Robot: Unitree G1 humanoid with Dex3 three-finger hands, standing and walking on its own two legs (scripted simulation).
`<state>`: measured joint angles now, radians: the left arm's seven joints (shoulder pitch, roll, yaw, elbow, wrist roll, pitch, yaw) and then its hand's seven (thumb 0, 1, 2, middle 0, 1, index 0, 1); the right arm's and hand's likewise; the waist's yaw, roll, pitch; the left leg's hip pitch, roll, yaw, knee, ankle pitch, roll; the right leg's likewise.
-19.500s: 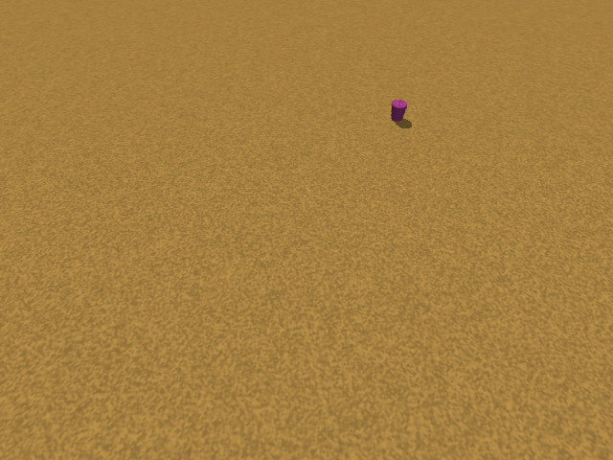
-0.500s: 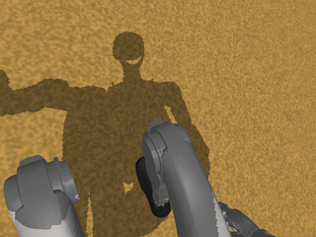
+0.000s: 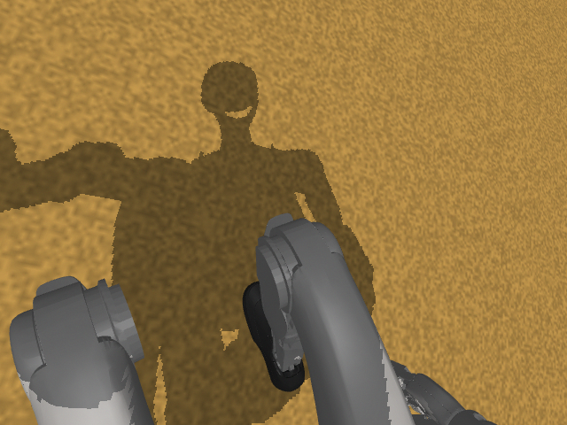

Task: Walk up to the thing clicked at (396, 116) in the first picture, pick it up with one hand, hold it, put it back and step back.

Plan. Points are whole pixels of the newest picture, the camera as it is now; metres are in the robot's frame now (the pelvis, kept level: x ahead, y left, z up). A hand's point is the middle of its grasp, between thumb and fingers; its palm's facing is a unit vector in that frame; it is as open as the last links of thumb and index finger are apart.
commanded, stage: close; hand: left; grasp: from above
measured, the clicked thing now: out of the picture +0.44 +0.33 -0.26
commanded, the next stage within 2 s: settle in 1.56 s
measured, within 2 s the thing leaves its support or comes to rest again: neither
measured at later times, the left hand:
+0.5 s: hand out of the picture +0.43 +0.34 -0.22, palm faces -0.45 -0.14 -0.88, open 11.0 cm
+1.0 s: hand out of the picture +0.43 +0.34 -0.22, palm faces -0.46 -0.14 -0.88, open 11.6 cm
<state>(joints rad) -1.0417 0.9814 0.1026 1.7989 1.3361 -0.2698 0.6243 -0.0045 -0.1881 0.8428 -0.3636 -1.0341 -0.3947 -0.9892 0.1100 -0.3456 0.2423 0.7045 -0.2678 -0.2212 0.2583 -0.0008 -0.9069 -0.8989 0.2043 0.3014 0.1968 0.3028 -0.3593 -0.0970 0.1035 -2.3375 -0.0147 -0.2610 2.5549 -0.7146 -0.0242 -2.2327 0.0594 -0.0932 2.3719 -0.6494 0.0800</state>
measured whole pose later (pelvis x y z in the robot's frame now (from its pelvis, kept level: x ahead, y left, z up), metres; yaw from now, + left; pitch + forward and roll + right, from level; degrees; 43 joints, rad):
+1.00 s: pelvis +0.00 +0.00 +0.00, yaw +0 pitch +28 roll -13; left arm -1.05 0.99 0.10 1.79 1.31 -0.27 0.61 -0.01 -0.20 0.72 -0.46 -0.91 -0.44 -0.87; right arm 0.12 -0.36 0.24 0.69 -0.26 -0.22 0.23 0.00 -0.91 -0.90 0.20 0.30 0.20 0.30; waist -0.36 -0.09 0.12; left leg -2.34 -0.01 -0.26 2.54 -0.71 -0.03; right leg -2.23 0.05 -0.09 2.36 -0.65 0.08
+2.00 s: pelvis +0.00 +0.00 +0.01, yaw +1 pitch +29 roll -13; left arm -1.03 0.98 0.14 1.72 1.33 -0.26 0.58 -0.02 -0.18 0.72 -0.68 -0.93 -0.54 -0.88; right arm 0.14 -0.37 0.23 0.67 -0.26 -0.21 0.22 0.00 -0.93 -0.90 0.20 0.30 0.20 0.30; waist -0.35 -0.08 0.12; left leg -2.34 -0.02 -0.26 2.53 -0.71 -0.03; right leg -2.24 0.04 -0.09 2.36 -0.65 0.08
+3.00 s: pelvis +0.00 +0.00 +0.08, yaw +7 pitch +36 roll -9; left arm -0.79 0.69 0.04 1.13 1.15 -0.13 0.18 -0.03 -0.14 0.65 -0.74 -0.85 -0.56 -0.82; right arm 0.22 -0.28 0.02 0.67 -0.06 0.01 0.12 0.00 -0.93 -0.91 0.21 0.30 0.20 0.30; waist -0.22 0.04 -0.12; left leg -2.21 -0.02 -0.13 2.24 -0.66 0.00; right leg -2.12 -0.01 -0.02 2.14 -0.64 0.06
